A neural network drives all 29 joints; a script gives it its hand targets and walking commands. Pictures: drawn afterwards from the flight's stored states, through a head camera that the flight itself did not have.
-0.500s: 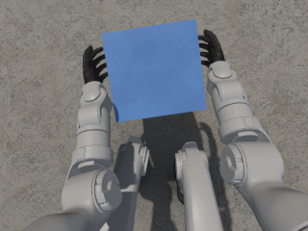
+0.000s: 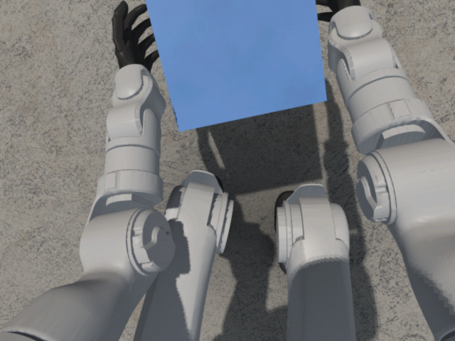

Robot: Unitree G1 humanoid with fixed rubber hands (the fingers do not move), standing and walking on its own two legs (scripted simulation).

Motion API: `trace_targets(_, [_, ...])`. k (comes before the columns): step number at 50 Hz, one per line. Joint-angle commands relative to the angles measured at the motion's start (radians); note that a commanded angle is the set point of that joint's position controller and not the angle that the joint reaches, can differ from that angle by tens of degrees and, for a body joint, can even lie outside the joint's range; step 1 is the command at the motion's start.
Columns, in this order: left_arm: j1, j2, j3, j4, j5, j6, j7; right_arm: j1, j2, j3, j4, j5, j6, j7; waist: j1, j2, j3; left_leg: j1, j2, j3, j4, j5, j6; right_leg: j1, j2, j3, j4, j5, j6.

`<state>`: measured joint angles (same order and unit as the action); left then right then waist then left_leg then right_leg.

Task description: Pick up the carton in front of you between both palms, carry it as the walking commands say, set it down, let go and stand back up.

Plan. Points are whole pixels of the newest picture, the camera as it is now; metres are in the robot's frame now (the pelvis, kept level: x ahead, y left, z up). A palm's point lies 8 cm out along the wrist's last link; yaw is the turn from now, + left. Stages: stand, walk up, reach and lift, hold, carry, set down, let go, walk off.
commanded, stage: set down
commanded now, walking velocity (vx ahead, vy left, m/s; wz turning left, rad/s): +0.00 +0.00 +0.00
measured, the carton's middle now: (238, 54) +0.52 +0.04 -0.25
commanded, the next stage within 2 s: none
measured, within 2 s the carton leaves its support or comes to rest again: rests again in 0.68 s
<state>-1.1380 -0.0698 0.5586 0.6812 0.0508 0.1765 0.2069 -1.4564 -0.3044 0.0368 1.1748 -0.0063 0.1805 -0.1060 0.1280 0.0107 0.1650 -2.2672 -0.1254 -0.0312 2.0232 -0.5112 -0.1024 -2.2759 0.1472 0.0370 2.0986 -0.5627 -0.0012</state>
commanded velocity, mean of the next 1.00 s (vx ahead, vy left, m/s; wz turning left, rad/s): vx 0.00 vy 0.00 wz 0.00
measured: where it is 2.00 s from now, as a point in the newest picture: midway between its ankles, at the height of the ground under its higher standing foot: (244, 236)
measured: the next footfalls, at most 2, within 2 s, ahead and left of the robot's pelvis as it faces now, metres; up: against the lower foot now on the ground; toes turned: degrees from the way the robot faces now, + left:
none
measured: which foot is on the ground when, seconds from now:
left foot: down 0.00-1.00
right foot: down 0.00-1.00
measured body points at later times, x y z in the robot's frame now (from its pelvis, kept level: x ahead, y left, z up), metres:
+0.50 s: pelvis +0.00 +0.00 -0.02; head +0.35 -0.03 +0.27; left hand +0.50 +0.19 -0.16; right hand +0.57 -0.10 -0.18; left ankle +0.13 +0.13 -0.37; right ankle +0.10 -0.10 -0.37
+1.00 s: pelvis +0.01 +0.00 -0.03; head +0.36 -0.04 +0.25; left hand +0.50 +0.20 -0.19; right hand +0.57 -0.10 -0.21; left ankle +0.13 +0.13 -0.37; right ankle +0.10 -0.10 -0.37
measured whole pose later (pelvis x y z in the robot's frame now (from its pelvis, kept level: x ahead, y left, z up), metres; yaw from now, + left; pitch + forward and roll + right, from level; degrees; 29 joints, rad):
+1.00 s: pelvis +0.01 +0.00 -0.03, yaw +2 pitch +39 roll +6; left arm -1.21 0.04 0.64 0.90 0.10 0.13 0.06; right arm -1.48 -0.27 -0.11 1.23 -0.15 0.13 0.00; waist 0.11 0.04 0.22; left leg -2.27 -0.11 0.01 2.14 -0.56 -0.09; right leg -2.29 0.09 0.02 2.23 -0.63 -0.05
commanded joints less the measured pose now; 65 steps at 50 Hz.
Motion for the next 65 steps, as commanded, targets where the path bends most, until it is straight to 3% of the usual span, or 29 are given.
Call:
trace_targets(1, [-0.651,-0.710,-0.502,-0.061,-0.112,-0.020,-0.232,-0.537,0.868,0.221,-0.242,0.115,-0.080,0.185,0.040,-0.168,-1.315,0.652,-0.006,0.138,-0.059,0.364,0.017,0.682,-0.007,-0.021,-0.182,0.328,0.000])
trace_targets(4, [-0.623,-0.732,-0.500,-0.021,-0.117,-0.009,-0.244,-0.491,0.862,0.206,-0.213,0.106,-0.083,0.190,0.018,-0.157,-1.253,0.595,-0.010,0.130,-0.041,0.382,0.014,0.676,-0.009,-0.009,-0.164,0.373,-0.012])
trace_targets(12, [-0.548,-0.694,-0.394,0.087,-0.034,-0.002,-0.273,-0.424,0.819,0.111,-0.102,0.034,-0.087,0.210,0.011,-0.141,-1.013,0.484,-0.010,0.113,-0.028,0.307,0.025,0.501,-0.017,-0.002,-0.161,0.284,-0.025])
trace_targets(25, [-0.514,-0.608,-0.273,0.181,0.033,0.002,-0.297,-0.361,0.691,0.002,-0.002,-0.062,-0.073,0.234,-0.024,-0.113,-0.837,0.404,-0.010,0.099,-0.022,0.230,0.032,0.388,-0.034,0.011,-0.159,0.203,-0.053])
trace_targets(32, [-0.498,-0.571,-0.242,0.202,0.036,0.000,-0.312,-0.307,0.663,-0.022,0.013,-0.099,-0.062,0.244,-0.047,-0.105,-0.786,0.359,-0.013,0.097,-0.006,0.238,0.031,0.383,-0.042,0.025,-0.149,0.232,-0.064])
trace_targets(41, [-0.503,-0.532,-0.240,0.206,0.006,-0.029,-0.314,-0.275,0.667,-0.009,0.011,-0.102,-0.065,0.251,-0.052,-0.111,-0.752,0.312,-0.012,0.092,0.021,0.274,0.032,0.391,-0.051,0.049,-0.120,0.305,-0.069])
trace_targets(49, [-0.458,-0.452,-0.185,0.252,0.028,-0.028,-0.308,-0.254,0.581,-0.035,0.038,-0.122,-0.057,0.246,-0.050,-0.113,-0.684,0.262,-0.007,0.099,0.035,0.215,0.033,0.376,-0.060,0.062,-0.119,0.257,-0.070])
trace_targets(52, [-0.428,-0.411,-0.157,0.273,0.033,-0.035,-0.295,-0.273,0.510,-0.032,0.038,-0.115,-0.066,0.234,-0.037,-0.112,-0.688,0.278,0.003,0.107,0.041,0.208,0.024,0.391,-0.070,0.066,-0.116,0.250,-0.061])
trace_targets(54, [-0.371,-0.307,-0.114,0.296,0.037,-0.050,-0.267,-0.270,0.377,-0.041,0.034,-0.107,-0.077,0.208,-0.027,-0.112,-0.696,0.302,0.015,0.116,0.046,0.208,0.013,0.413,-0.082,0.068,-0.117,0.246,-0.051])
trace_targets(58, [-0.170,0.204,-0.045,0.348,-0.015,-0.124,-0.132,-0.187,-0.168,-0.054,0.018,-0.053,-0.116,0.076,-0.012,-0.116,-0.730,0.353,0.056,0.122,0.045,0.212,-0.002,0.487,-0.121,0.080,-0.124,0.238,-0.028])
trace_targets(61, [-0.203,0.311,-0.097,0.320,-0.119,-0.178,-0.079,-0.274,-0.224,0.014,-0.019,0.052,-0.137,0.050,0.024,-0.143,-0.785,0.375,0.076,0.114,0.041,0.262,0.020,0.501,-0.139,0.094,-0.108,0.245,-0.026])
trace_targets(65, [-0.252,0.296,-0.215,0.293,-0.239,-0.207,-0.079,-0.359,-0.197,0.122,-0.107,0.182,-0.158,0.075,0.052,-0.190,-0.879,0.378,0.096,0.108,0.039,0.311,0.038,0.576,-0.159,0.098,-0.084,0.281,-0.026])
